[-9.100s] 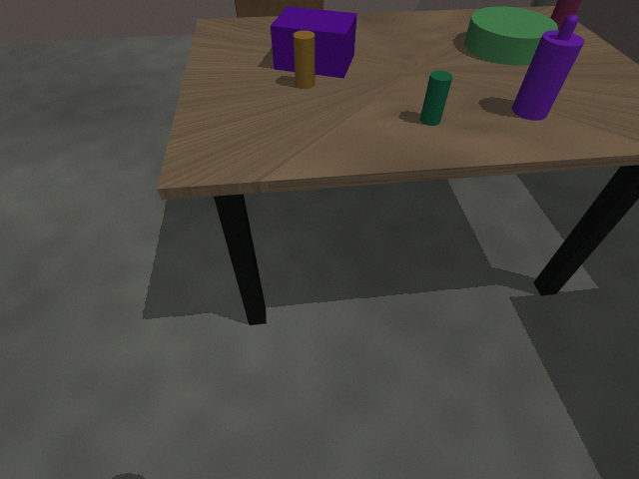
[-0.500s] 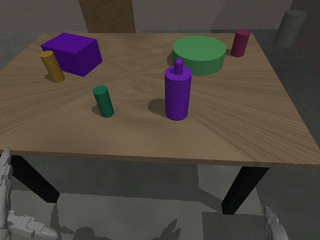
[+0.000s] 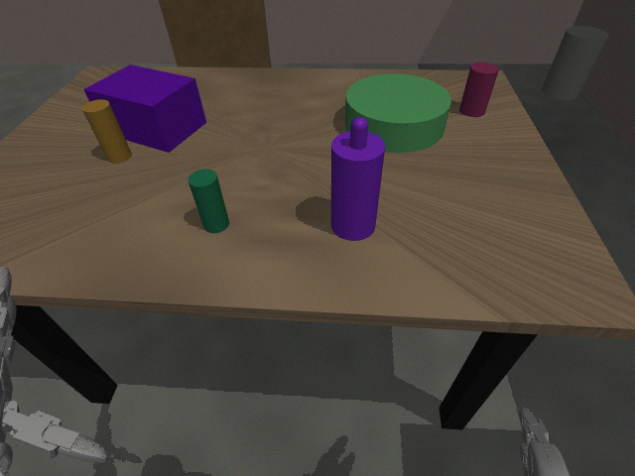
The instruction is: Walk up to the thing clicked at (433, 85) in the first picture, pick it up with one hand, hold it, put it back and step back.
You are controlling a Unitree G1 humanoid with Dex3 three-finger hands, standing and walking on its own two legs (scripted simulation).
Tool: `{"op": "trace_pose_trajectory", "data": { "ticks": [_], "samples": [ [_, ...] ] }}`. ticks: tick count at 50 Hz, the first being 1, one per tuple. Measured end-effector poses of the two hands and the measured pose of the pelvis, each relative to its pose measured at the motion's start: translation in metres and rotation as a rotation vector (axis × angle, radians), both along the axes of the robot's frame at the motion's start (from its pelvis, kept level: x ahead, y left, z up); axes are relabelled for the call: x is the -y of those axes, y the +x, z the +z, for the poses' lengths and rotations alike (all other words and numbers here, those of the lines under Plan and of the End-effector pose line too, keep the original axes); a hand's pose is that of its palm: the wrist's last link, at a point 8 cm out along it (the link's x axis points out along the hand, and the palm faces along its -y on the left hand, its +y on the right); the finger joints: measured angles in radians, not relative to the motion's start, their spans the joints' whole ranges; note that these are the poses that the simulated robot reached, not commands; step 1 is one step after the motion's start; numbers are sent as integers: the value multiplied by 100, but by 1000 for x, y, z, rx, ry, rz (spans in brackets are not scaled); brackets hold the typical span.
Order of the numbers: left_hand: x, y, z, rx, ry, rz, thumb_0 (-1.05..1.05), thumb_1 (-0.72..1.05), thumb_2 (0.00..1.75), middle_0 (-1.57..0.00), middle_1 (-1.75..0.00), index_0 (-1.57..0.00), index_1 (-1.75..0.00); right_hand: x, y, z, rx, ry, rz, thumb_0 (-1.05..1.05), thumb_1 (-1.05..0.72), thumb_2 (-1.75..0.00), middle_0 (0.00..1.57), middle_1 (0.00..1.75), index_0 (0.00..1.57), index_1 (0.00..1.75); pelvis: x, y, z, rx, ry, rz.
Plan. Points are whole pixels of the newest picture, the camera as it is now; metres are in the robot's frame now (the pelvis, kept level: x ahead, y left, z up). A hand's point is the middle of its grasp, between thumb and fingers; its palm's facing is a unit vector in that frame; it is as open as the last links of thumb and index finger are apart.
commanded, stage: go down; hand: left
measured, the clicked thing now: (209, 202) +0.56 +0.24 +0.01
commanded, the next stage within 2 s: none
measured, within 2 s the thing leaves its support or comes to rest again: neither
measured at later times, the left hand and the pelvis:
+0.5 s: hand (45, 280) +0.30 +0.35 +0.11, palm faces +0.23 -0.97 -0.12, open 17.3 cm; pelvis +0.01 +0.02 +0.00, yaw -1 degrees
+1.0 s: hand (30, 257) +0.33 +0.38 +0.12, palm faces +0.19 -0.98 +0.00, open 17.5 cm; pelvis +0.00 +0.01 -0.01, yaw +0 degrees
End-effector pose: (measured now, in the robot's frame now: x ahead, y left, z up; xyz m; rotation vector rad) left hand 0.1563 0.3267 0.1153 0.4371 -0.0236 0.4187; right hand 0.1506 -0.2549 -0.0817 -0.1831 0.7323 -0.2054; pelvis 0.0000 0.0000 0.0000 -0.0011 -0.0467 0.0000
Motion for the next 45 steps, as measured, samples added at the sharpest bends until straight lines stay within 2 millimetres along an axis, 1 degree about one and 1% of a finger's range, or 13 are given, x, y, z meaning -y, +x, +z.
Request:
{"op": "trace_pose_trajectory", "data": {
  "ticks": [3,6,15,18,21,27,34,40,45],
  "samples": [
    [-10,8,-1,24,-26,10,-2,-60,4,-7,-7,-8,-7,-2,2,1,7,-1,2,-1,50,-5,6,5,5,5,0,-1,-2,-5,-1,5],
    [-22,22,-1,44,-61,7,-2,-59,4,-7,-7,-8,-6,-4,3,2,12,-9,1,-1,50,-5,6,5,5,5,0,-2,-3,-13,-2,9],
    [-59,82,6,40,-204,-96,-2,-53,5,-5,-5,-6,-5,-9,0,7,25,-35,-17,-1,52,-5,6,5,5,5,-5,-1,-3,-43,-8,4],
    [-68,98,6,27,-264,-127,-2,-51,6,-5,-5,-6,-5,-13,-3,7,24,-36,-20,-1,52,-5,6,5,5,5,-8,1,-3,-56,-10,-3],
    [-73,109,4,1,-302,-155,-2,-51,7,-5,-4,-5,-4,-18,-6,6,21,-37,-16,-1,52,-5,6,5,5,5,-11,3,-3,-70,-11,-11],
    [-75,116,-1,-14,-336,-177,-2,-50,8,-4,-3,-4,-4,-21,-9,5,16,-47,-7,-1,52,-5,6,5,5,5,-17,7,-4,-84,-13,-22],
    [-78,115,-6,-14,-347,-168,-2,-50,9,-4,-3,-4,-4,-21,-5,6,21,-65,2,-1,52,-5,6,5,5,5,-17,9,-5,-94,-16,-21],
    [-85,117,-4,-3,-373,-162,-2,-50,10,-4,-4,-4,-5,-20,0,6,24,-78,10,-1,52,-5,6,5,5,5,-14,8,-5,-98,-17,-10],
    [-94,127,2,-1,-407,-188,-2,-53,11,-3,-5,-3,-5,-20,3,6,31,-92,28,-1,53,-5,6,6,5,5,-11,6,-6,-109,-19,-1]
  ]
}}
